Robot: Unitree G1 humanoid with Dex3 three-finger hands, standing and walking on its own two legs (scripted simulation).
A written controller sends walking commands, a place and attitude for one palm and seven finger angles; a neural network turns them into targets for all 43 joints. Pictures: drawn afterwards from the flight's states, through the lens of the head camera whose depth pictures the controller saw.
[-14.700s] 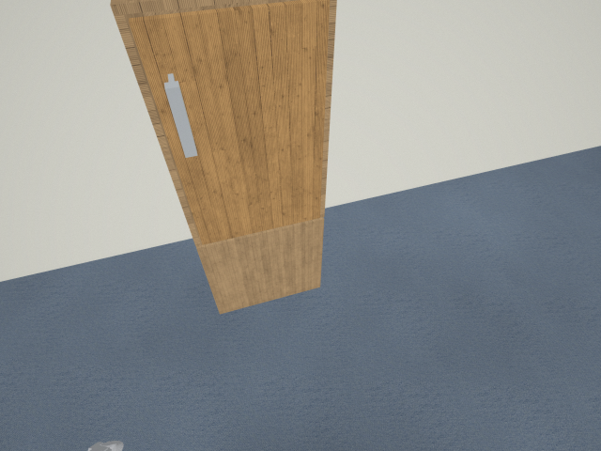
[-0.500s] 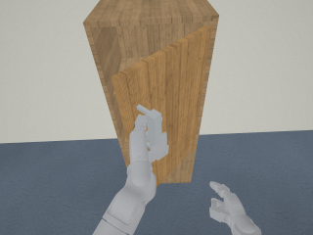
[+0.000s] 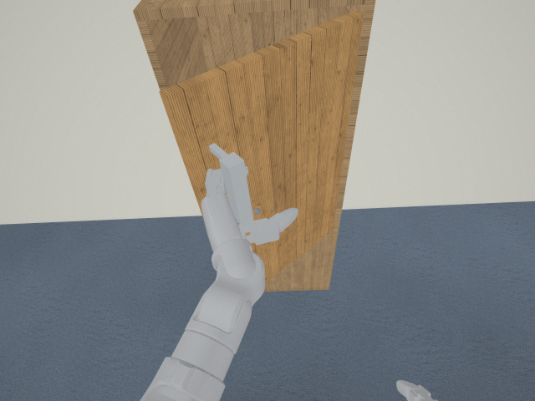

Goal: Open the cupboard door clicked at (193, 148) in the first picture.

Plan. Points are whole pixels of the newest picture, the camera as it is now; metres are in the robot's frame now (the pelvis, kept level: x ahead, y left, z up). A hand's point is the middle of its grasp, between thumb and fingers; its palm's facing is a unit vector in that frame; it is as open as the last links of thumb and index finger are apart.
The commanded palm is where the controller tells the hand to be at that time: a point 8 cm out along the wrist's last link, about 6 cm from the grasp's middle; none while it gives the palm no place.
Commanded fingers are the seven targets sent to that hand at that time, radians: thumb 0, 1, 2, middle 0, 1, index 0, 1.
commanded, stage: open thumb and fingers to let go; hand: left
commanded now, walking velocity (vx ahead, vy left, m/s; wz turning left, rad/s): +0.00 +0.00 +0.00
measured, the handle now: (230, 189) +0.41 +0.07 +0.11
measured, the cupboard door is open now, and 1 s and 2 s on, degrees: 39 42 42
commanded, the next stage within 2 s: slide the hand sideways off the handle in 0.38 s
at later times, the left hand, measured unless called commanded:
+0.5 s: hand (252, 209) +0.37 +0.04 +0.11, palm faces +0.35 -0.94 -0.04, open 15.2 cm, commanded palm +0.32 +0.07 +0.11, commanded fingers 0.00 -0.50 0.30 -0.15 -0.30 -0.15 -0.30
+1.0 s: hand (249, 240) +0.31 +0.04 +0.11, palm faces -0.07 -1.00 +0.02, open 16.3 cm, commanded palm +0.28 +0.10 +0.11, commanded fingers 0.00 -0.50 0.30 -0.15 -0.30 -0.15 -0.30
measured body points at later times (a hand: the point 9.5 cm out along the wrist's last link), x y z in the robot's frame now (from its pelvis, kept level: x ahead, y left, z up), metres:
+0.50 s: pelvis -0.01 +0.03 +0.00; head +0.00 +0.01 +0.45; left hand +0.34 +0.09 +0.12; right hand +0.15 -0.19 -0.12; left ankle +0.03 +0.17 -0.71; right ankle -0.05 -0.04 -0.71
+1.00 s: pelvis -0.02 +0.06 +0.00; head -0.03 +0.04 +0.45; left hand +0.31 +0.09 +0.11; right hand +0.10 -0.18 -0.10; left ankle +0.03 +0.17 -0.71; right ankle -0.05 -0.04 -0.71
